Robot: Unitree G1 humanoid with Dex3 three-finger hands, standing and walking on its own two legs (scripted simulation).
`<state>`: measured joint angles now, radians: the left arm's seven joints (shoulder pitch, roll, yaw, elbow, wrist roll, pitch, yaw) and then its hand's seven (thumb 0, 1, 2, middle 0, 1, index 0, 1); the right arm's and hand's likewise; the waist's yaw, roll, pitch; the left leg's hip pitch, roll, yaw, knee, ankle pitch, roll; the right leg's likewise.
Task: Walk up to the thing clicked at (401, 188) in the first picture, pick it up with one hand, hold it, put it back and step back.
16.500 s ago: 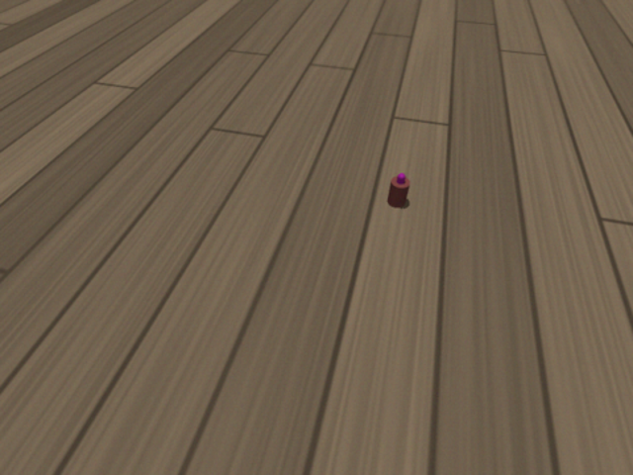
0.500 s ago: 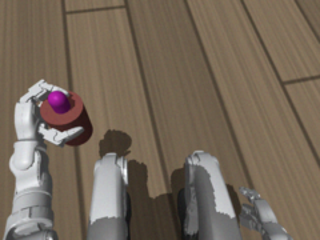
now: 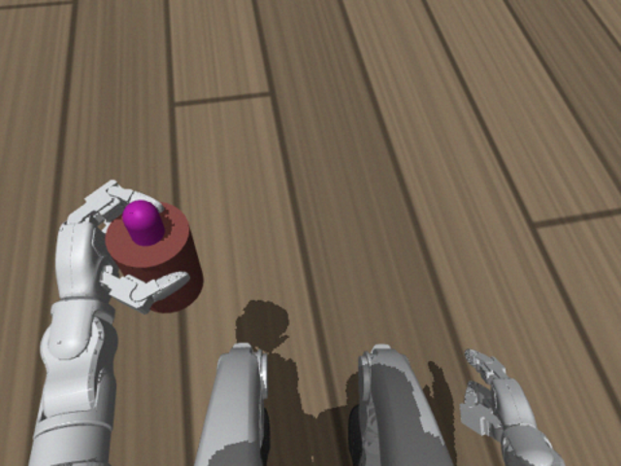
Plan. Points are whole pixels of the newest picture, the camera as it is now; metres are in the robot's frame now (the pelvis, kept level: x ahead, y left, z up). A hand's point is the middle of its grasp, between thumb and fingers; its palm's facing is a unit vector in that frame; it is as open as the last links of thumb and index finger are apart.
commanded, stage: lift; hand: left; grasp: from the side
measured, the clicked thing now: (156, 251) +0.36 +0.20 +0.02
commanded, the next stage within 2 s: hold in 1.34 s
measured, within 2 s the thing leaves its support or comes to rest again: neither
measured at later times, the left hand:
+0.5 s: hand (108, 201) +0.35 +0.19 +0.16, palm faces +0.09 -1.00 -0.03, open 10.1 cm
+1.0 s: hand (105, 149) +0.37 +0.18 +0.21, palm faces +0.07 -1.00 -0.01, open 10.1 cm
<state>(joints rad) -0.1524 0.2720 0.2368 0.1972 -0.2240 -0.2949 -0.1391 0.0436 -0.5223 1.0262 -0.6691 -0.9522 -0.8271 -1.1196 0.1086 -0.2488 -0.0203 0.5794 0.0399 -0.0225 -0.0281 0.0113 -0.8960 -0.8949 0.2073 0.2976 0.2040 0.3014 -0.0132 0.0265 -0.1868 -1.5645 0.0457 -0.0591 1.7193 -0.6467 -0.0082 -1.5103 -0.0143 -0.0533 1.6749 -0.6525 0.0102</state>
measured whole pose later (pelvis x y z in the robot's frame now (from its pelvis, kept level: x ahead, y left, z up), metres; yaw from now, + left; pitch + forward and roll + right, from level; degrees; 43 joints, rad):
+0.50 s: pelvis +0.02 +0.00 +0.11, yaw +2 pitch +17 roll -3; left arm -0.09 0.25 0.18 0.26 -0.21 -0.28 -0.11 0.04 -0.52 1.03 -0.67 -0.95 -0.83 -1.12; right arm 0.22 -0.23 0.00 0.61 0.04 -0.06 -0.04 0.01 -0.90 -0.90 0.21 0.30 0.20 0.30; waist -0.03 0.03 -0.13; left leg -1.06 0.04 -0.03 1.28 -0.53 -0.01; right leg -1.01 -0.02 -0.05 1.24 -0.53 0.01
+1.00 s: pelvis +0.04 -0.01 +0.16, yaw +2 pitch +12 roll -1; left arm -0.10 0.21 0.15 0.33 -0.20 -0.32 -0.13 0.04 -0.52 1.03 -0.67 -0.96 -0.83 -1.12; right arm 0.23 -0.23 -0.01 0.63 0.02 -0.06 -0.04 0.01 -0.90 -0.90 0.21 0.30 0.20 0.30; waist -0.03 0.02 -0.07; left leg -0.77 0.04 -0.02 1.03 -0.46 -0.02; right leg -0.73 -0.01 -0.04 0.99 -0.47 0.00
